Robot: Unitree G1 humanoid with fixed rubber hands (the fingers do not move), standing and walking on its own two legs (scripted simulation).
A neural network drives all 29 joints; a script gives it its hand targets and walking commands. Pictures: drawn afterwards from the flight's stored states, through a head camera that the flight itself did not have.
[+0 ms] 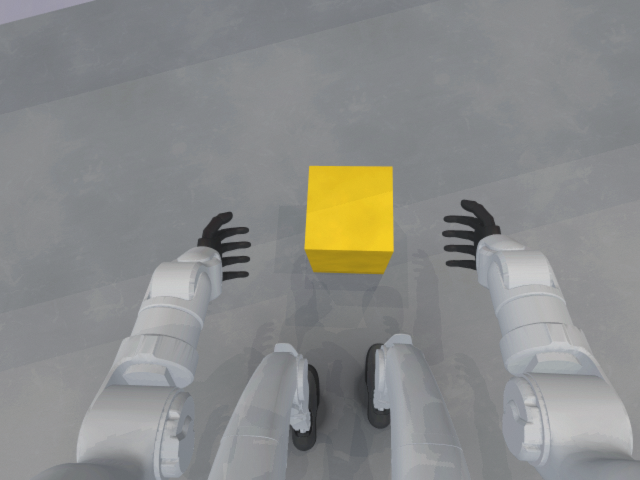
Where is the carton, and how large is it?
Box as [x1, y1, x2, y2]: [304, 166, 393, 273]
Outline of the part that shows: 309,166 304,248 313,271 383,273 393,251 392,167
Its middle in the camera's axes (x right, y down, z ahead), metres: +0.08 -0.03 +1.01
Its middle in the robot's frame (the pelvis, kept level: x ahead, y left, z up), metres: +0.57 -0.01 -0.55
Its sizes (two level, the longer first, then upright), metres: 0.210 0.200 0.250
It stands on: the floor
